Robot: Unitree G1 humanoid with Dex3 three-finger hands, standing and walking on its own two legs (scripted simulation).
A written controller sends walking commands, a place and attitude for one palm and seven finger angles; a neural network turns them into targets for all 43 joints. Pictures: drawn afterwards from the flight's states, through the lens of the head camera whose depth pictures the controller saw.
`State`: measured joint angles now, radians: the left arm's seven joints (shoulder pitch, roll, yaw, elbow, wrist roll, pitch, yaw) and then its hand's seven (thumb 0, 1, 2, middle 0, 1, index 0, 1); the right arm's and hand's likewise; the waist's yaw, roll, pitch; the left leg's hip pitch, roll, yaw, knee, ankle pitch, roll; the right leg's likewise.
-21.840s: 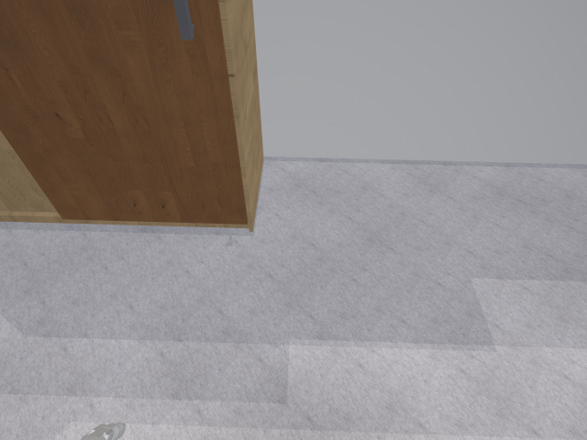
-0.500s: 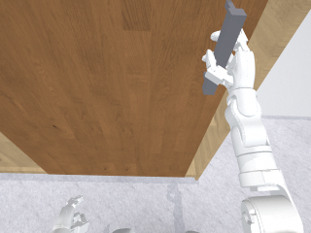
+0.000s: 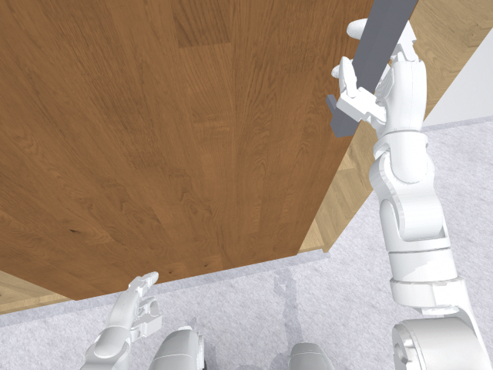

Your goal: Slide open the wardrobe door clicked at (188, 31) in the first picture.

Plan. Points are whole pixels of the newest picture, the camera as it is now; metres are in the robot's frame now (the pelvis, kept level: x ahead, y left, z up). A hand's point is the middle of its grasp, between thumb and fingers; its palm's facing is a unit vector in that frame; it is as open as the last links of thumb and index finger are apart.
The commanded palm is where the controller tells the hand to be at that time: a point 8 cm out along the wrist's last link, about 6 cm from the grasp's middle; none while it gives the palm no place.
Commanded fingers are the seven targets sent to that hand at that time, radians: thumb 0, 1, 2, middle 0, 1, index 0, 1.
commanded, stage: step sideways, sliding the door along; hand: right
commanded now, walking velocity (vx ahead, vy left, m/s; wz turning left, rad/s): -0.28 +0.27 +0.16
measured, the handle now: (356, 62) +0.45 -0.17 +0.22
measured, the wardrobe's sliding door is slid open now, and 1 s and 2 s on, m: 0.12 0.51 0.67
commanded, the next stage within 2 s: stop walking and hold the door there in 1.92 s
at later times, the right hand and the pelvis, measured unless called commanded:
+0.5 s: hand (191, 117) +0.38 +0.04 +0.21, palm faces +0.07 +0.99 -0.10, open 6.8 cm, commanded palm +0.35 +0.02 +0.21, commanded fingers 0.00 -0.90 -0.90 0.45 1.40 0.45 1.40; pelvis +0.03 +0.14 -0.01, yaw -1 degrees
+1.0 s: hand (6, 143) +0.35 +0.23 +0.21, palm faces -0.11 +0.99 -0.08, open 6.9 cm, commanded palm +0.34 +0.19 +0.21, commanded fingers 0.00 -0.90 -0.90 0.45 1.40 0.45 1.40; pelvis -0.04 +0.26 +0.01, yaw +7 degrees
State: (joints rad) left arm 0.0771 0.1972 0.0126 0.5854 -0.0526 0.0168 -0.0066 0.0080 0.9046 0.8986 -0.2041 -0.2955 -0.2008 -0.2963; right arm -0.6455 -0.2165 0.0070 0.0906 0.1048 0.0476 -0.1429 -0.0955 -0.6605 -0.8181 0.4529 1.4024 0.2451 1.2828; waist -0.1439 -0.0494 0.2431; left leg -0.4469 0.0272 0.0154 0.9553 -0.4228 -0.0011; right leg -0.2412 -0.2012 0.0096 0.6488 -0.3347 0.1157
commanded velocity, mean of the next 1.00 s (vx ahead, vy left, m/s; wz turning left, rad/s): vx -0.12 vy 0.28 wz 0.14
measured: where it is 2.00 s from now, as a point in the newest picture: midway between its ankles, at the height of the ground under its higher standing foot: outside the picture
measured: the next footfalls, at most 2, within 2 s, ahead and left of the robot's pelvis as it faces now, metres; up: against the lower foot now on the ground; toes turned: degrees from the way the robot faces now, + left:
left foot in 0.08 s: +0.10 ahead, +0.19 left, +0.00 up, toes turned +1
right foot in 0.22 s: +0.05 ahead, -0.09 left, +0.00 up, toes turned -11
